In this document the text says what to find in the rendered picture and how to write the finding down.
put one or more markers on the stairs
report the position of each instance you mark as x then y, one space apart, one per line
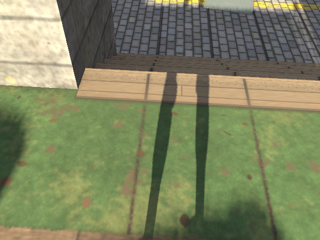
208 72

